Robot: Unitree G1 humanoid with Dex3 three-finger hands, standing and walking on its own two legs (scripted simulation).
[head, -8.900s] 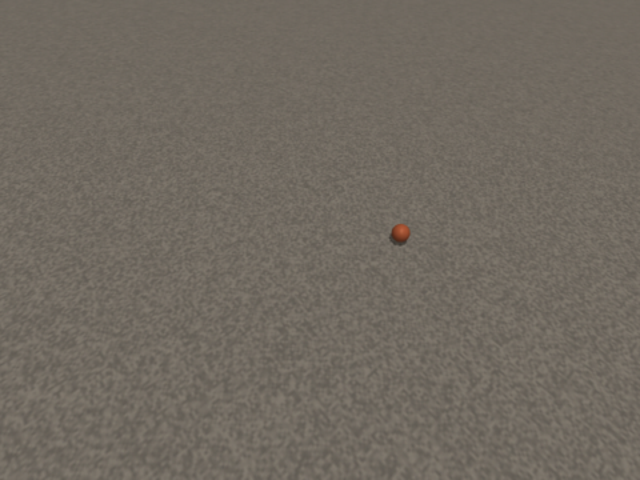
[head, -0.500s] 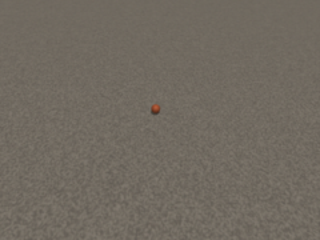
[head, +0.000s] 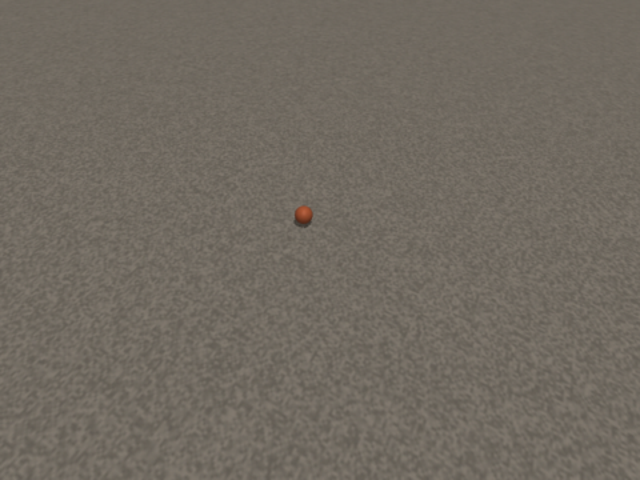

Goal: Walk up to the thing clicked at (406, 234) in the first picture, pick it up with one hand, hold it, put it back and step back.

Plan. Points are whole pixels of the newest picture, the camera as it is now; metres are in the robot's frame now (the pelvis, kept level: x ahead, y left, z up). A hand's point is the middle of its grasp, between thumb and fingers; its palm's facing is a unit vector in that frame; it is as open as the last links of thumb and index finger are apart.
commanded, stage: stand
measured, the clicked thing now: (303, 214) +1.27 +0.05 -0.74
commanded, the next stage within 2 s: walk up in 1.70 s
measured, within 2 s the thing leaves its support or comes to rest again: neither
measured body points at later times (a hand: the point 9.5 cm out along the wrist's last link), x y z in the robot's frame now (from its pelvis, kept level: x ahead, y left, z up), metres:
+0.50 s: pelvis +0.00 +0.00 +0.00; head +0.01 +0.00 +0.45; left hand +0.07 +0.31 -0.13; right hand +0.07 -0.30 -0.13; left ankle +0.02 +0.14 -0.75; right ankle +0.00 -0.13 -0.75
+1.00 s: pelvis +0.01 +0.00 +0.00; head +0.02 +0.00 +0.45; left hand +0.09 +0.30 -0.13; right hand +0.09 -0.31 -0.13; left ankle +0.02 +0.14 -0.75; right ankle +0.00 -0.13 -0.75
